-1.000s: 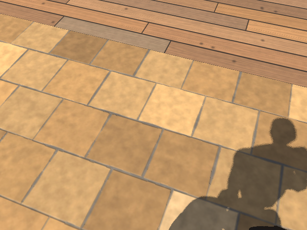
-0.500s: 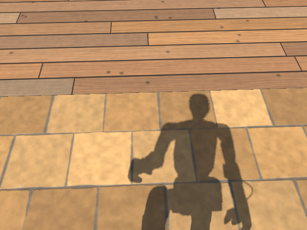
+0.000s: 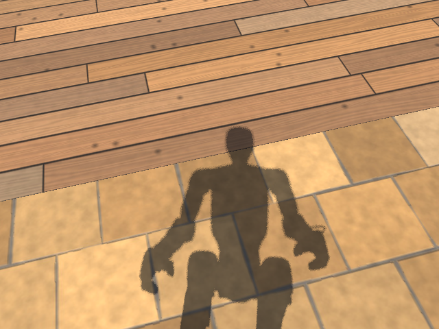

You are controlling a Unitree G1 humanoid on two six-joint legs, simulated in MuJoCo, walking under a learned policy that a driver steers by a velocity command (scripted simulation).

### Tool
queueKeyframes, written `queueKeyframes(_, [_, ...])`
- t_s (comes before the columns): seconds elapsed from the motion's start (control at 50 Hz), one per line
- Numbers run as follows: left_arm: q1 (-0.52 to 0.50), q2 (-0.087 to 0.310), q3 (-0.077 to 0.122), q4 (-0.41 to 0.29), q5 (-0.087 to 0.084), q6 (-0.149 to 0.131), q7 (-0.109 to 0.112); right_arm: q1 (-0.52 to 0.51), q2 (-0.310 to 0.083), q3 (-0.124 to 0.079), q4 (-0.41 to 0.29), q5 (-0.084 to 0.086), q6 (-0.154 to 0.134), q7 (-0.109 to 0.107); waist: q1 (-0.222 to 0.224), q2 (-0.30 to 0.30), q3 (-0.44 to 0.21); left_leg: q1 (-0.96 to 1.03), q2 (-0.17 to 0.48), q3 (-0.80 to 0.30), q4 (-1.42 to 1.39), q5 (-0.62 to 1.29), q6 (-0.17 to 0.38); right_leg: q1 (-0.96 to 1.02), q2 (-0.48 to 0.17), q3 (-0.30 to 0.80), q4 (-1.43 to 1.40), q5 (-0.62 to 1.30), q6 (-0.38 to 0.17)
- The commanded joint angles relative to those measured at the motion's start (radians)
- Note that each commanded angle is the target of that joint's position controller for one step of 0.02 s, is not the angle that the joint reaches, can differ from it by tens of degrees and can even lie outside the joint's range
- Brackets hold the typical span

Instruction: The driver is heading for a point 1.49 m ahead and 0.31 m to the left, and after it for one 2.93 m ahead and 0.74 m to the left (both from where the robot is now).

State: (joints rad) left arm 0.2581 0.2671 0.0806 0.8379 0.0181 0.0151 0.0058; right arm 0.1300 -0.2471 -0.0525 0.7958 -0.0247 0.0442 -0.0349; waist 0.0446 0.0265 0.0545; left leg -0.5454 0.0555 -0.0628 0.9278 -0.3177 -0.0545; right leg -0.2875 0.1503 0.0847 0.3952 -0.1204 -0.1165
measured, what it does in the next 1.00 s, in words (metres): steps on the spot: left foot, then right foot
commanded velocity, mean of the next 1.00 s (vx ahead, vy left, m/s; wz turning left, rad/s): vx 0.01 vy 0.00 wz -0.09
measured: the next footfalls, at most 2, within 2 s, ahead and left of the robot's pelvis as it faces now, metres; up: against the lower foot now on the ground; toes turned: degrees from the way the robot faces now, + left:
left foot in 0.18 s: +0.06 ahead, +0.14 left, +0.00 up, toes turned -4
right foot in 0.48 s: +0.02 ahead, -0.08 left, +0.00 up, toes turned +1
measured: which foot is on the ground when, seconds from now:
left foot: up 0.00-0.16, down 0.18-1.00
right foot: down 0.00-0.18, up 0.20-0.46, down 0.48-1.00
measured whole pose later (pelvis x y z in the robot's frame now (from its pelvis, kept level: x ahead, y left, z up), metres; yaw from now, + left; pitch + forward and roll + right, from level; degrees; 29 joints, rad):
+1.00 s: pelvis +0.00 +0.03 +0.01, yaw -3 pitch -2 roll +0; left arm 0.23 0.20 0.00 1.14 0.01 0.00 0.04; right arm 0.25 -0.21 -0.01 1.09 -0.01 0.01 -0.03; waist -0.01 0.01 0.03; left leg -0.17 -0.01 -0.02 0.38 -0.18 0.01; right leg -0.11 0.04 0.05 0.37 -0.22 -0.02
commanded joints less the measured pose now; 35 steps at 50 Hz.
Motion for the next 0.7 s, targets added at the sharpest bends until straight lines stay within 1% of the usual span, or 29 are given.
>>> queueKeyframes(0.02, [0.035, 0.129, 0.025, -0.048, 0.008, -0.005, 0.004, 0.015, -0.078, -0.014, -0.057, 0.008, -0.010, -0.006, -0.001, -0.128, -0.110, 0.024, -0.018, 0.012, -0.058, -0.032, 0.016, 0.134, -0.298, 0.282, -0.096, 0.138, -0.123])
queueKeyframes(0.06, [0.029, 0.129, 0.022, -0.048, 0.014, -0.001, 0.003, 0.022, -0.077, -0.011, -0.060, 0.015, -0.014, -0.007, 0.000, -0.135, -0.108, 0.089, -0.038, 0.025, -0.119, -0.070, 0.031, 0.125, -0.301, 0.288, -0.074, 0.188, -0.124])
queueKeyframes(0.1, [0.015, 0.129, 0.018, -0.046, 0.015, 0.004, 0.003, 0.045, -0.076, -0.008, -0.057, 0.022, -0.018, -0.010, -0.008, -0.141, -0.107, 0.166, -0.060, 0.039, -0.208, -0.101, 0.049, 0.117, -0.304, 0.301, -0.047, 0.251, -0.116])
queueKeyframes(0.12, [0.006, 0.128, 0.015, -0.044, 0.012, 0.007, 0.005, 0.067, -0.073, -0.006, -0.052, 0.025, -0.021, -0.012, -0.018, -0.141, -0.104, 0.211, -0.070, 0.046, -0.282, -0.091, 0.059, 0.114, -0.303, 0.309, -0.031, 0.278, -0.106])
queueKeyframes(0.14, [-0.010, 0.126, 0.011, -0.041, 0.005, 0.011, 0.008, 0.103, -0.063, -0.003, -0.041, 0.025, -0.025, -0.014, -0.042, -0.129, -0.101, 0.281, -0.077, 0.057, -0.407, -0.030, 0.069, 0.099, -0.288, 0.304, -0.006, 0.284, -0.083])
queueKeyframes(0.16, [-0.021, 0.115, 0.004, -0.041, -0.005, 0.013, 0.013, 0.138, -0.056, 0.001, -0.029, 0.020, -0.034, -0.016, -0.065, -0.109, -0.095, 0.381, -0.062, 0.045, -0.578, 0.092, 0.080, 0.053, -0.262, 0.296, 0.020, 0.224, -0.041])
queueKeyframes(0.18, [0.000, 0.069, -0.010, -0.047, -0.009, 0.009, 0.015, 0.126, -0.102, -0.004, -0.036, 0.000, -0.046, -0.022, -0.040, -0.008, -0.094, 0.446, 0.064, -0.090, -0.679, 0.127, 0.103, -0.007, -0.202, 0.251, 0.088, 0.067, 0.017])
queueKeyframes(0.2, [0.062, 0.010, -0.027, -0.049, -0.017, 0.004, 0.015, 0.054, -0.157, -0.002, -0.072, -0.007, -0.052, -0.021, 0.016, 0.160, -0.111, 0.506, 0.282, -0.324, -0.719, 0.367, 0.172, -0.108, -0.073, 0.109, 0.200, -0.255, 0.065])
queueKeyframes(0.22, [0.015, 0.087, -0.007, -0.038, -0.006, 0.012, 0.019, 0.052, -0.156, -0.001, -0.060, -0.003, -0.053, -0.011, -0.024, 0.169, -0.083, 0.346, 0.337, -0.331, -0.671, 0.545, 0.293, -0.042, -0.042, 0.031, 0.301, -0.429, 0.080])
queueKeyframes(0.24, [0.006, 0.104, -0.001, -0.029, -0.005, 0.017, 0.017, 0.044, -0.114, 0.010, -0.055, 0.002, -0.060, -0.003, -0.015, 0.111, -0.068, 0.337, 0.290, -0.281, -0.671, 0.571, 0.310, -0.018, -0.063, 0.044, 0.375, -0.406, 0.090])
queueKeyframes(0.26, [0.000, 0.092, -0.001, -0.015, -0.008, 0.020, 0.013, 0.020, -0.093, 0.018, -0.048, 0.008, -0.064, 0.000, -0.007, 0.096, -0.049, 0.333, 0.232, -0.207, -0.665, 0.547, 0.280, -0.016, -0.071, 0.044, 0.390, -0.363, 0.103])
queueKeyframes(0.28, [0.006, 0.087, -0.002, -0.001, -0.009, 0.023, 0.011, 0.007, -0.093, 0.020, -0.047, 0.006, -0.063, -0.001, 0.000, 0.107, -0.051, 0.355, 0.176, -0.148, -0.650, 0.551, 0.245, -0.011, -0.073, 0.033, 0.394, -0.332, 0.117])
queueKeyframes(0.3, [0.009, 0.080, -0.005, 0.009, -0.003, 0.028, 0.006, 0.017, -0.095, 0.021, -0.037, 0.008, -0.065, -0.005, -0.002, 0.128, -0.055, 0.391, 0.153, -0.119, -0.629, 0.616, 0.232, -0.016, -0.081, 0.022, 0.375, -0.314, 0.129])
queueKeyframes(0.32, [0.012, 0.067, -0.010, 0.022, -0.003, 0.029, 0.006, 0.033, -0.101, 0.020, -0.026, 0.009, -0.063, -0.004, -0.008, 0.127, -0.067, 0.426, 0.133, -0.093, -0.604, 0.678, 0.225, -0.010, -0.082, 0.002, 0.342, -0.317, 0.140])
queueKeyframes(0.36, [-0.019, 0.047, -0.021, 0.034, -0.011, 0.030, 0.010, 0.075, -0.108, 0.018, 0.000, 0.009, -0.061, -0.001, -0.036, 0.121, -0.088, 0.481, 0.128, -0.086, -0.566, 0.737, 0.224, 0.013, -0.094, -0.030, 0.248, -0.307, 0.151])
queueKeyframes(0.4, [-0.039, 0.044, -0.026, 0.047, -0.021, 0.030, 0.018, 0.098, -0.118, 0.015, 0.023, 0.007, -0.057, 0.000, -0.053, 0.131, -0.098, 0.511, 0.131, -0.107, -0.547, 0.745, 0.223, 0.042, -0.102, -0.049, 0.142, -0.269, 0.148])
queueKeyframes(0.42, [-0.034, 0.044, -0.029, 0.059, -0.024, 0.030, 0.022, 0.095, -0.122, 0.012, 0.032, 0.008, -0.054, 0.000, -0.046, 0.129, -0.098, 0.509, 0.126, -0.111, -0.538, 0.729, 0.214, 0.073, -0.106, -0.056, 0.069, -0.215, 0.143])
queueKeyframes(0.44, [-0.019, 0.043, -0.032, 0.075, -0.021, 0.027, 0.025, 0.084, -0.128, 0.009, 0.038, 0.010, -0.051, 0.000, -0.032, 0.118, -0.098, 0.488, 0.117, -0.109, -0.533, 0.686, 0.194, 0.129, -0.118, -0.056, -0.030, -0.106, 0.137])
queueKeyframes(0.46, [-0.015, 0.055, -0.032, 0.087, -0.015, 0.021, 0.028, 0.079, -0.124, 0.009, 0.043, 0.012, -0.051, 0.001, -0.029, 0.101, -0.099, 0.447, 0.109, -0.115, -0.539, 0.601, 0.165, 0.198, -0.144, -0.024, -0.095, 0.000, 0.129])
queueKeyframes(0.48, [-0.020, 0.085, -0.029, 0.092, -0.002, 0.013, 0.030, 0.085, -0.113, 0.011, 0.042, 0.014, -0.054, 0.005, -0.041, 0.068, -0.114, 0.389, 0.094, -0.117, -0.549, 0.484, 0.136, 0.270, -0.195, 0.030, -0.074, 0.082, 0.121])
queueKeyframes(0.5, [-0.038, 0.122, -0.022, 0.105, -0.002, 0.009, 0.030, 0.113, -0.108, 0.007, 0.048, 0.018, -0.056, 0.010, -0.077, -0.011, -0.090, 0.356, 0.045, -0.079, -0.576, 0.366, 0.121, 0.262, -0.228, 0.053, -0.013, 0.163, 0.100])
queueKeyframes(0.52, [-0.052, 0.093, -0.027, 0.120, -0.012, 0.007, 0.024, 0.100, -0.092, 0.012, 0.067, 0.020, -0.053, 0.009, -0.060, -0.057, -0.065, 0.382, 0.018, -0.048, -0.597, 0.274, 0.113, 0.197, -0.223, 0.051, -0.019, 0.115, 0.086])
queueKeyframes(0.54, [-0.052, 0.065, -0.036, 0.129, -0.011, 0.002, 0.022, 0.081, -0.096, 0.011, 0.080, 0.017, -0.048, 0.006, -0.047, -0.057, -0.038, 0.398, 0.014, -0.042, -0.589, 0.241, 0.107, 0.163, -0.222, 0.057, -0.044, 0.072, 0.086])
queueKeyframes(0.58, [-0.047, 0.066, -0.041, 0.156, -0.007, -0.003, 0.027, 0.074, -0.101, 0.007, 0.096, 0.012, -0.042, 0.008, -0.048, -0.075, -0.026, 0.416, 0.020, -0.042, -0.582, 0.257, 0.110, 0.141, -0.219, 0.060, -0.071, 0.051, 0.086])
queueKeyframes(0.6, [-0.043, 0.070, -0.042, 0.168, -0.008, -0.005, 0.031, 0.078, -0.100, 0.007, 0.106, 0.011, -0.041, 0.009, -0.051, -0.075, -0.021, 0.416, 0.023, -0.044, -0.585, 0.257, 0.111, 0.139, -0.219, 0.061, -0.077, 0.043, 0.085])
queueKeyframes(0.7, [-0.040, 0.065, -0.050, 0.209, -0.009, -0.011, 0.033, 0.092, -0.088, 0.013, 0.163, 0.013, -0.039, 0.010, -0.054, -0.050, -0.002, 0.407, 0.019, -0.043, -0.606, 0.193, 0.100, 0.124, -0.224, 0.069, -0.101, -0.019, 0.076])
Keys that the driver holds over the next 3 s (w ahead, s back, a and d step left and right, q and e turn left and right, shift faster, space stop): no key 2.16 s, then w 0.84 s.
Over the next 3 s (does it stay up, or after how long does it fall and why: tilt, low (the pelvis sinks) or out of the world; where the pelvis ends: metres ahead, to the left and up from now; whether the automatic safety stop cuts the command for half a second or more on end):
stays up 0.34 0.03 -0.01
